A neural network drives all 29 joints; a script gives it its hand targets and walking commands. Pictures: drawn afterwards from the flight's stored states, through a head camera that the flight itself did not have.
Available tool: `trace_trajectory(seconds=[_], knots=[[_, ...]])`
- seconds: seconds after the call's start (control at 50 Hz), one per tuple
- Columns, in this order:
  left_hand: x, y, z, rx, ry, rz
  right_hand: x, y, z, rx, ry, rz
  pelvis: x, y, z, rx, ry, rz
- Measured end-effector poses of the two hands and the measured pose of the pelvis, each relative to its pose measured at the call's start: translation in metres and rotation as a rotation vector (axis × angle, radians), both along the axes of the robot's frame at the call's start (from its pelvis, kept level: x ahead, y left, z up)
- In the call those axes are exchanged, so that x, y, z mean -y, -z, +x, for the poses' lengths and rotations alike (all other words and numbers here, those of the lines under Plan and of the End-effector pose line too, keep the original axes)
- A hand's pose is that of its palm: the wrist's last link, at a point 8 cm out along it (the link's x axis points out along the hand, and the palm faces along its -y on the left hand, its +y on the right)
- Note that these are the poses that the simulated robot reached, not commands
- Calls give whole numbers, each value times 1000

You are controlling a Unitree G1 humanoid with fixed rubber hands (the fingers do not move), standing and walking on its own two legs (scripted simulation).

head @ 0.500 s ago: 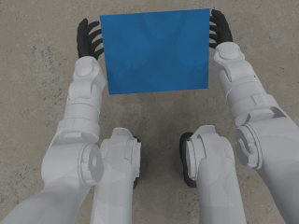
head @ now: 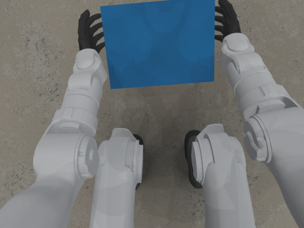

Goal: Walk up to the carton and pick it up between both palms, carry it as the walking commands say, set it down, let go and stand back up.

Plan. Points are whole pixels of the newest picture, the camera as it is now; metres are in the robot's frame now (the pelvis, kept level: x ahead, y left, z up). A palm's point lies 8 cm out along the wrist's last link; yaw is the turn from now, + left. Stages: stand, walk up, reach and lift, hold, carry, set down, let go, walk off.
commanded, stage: set down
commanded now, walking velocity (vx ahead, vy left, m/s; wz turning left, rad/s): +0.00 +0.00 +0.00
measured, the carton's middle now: (158, 49) +0.52 +0.00 -0.24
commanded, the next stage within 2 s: none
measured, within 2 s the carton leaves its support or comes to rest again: rests again in 1.38 s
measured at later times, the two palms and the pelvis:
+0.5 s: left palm (88, 50) +0.50 +0.16 -0.15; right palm (228, 34) +0.52 -0.16 -0.16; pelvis +0.01 +0.00 +0.00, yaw +0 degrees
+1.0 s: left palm (88, 48) +0.51 +0.16 -0.16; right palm (227, 32) +0.53 -0.16 -0.16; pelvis +0.01 +0.00 +0.00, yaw +0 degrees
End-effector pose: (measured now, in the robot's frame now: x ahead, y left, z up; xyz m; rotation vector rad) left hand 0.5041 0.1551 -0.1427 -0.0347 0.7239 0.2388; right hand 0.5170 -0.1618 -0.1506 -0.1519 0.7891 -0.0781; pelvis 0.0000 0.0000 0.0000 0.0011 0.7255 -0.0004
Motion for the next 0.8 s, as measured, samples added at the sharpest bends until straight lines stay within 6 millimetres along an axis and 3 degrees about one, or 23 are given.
trace_trajectory(seconds=[0.8], knots=[[-7, 10, 5, -17, 25, -6, -2, 8, 10, -7, -25, 37, 2, 1, 10, -22, 2, 4]])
